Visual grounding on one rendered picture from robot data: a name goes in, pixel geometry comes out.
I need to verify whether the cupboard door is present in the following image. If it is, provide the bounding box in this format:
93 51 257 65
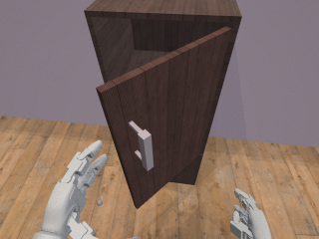
96 26 232 209

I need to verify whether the right robot hand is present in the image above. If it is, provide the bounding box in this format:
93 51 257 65
230 188 272 239

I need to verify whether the handle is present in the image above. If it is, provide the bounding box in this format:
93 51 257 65
129 121 154 171

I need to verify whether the left robot hand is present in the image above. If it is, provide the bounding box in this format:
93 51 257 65
41 140 108 239

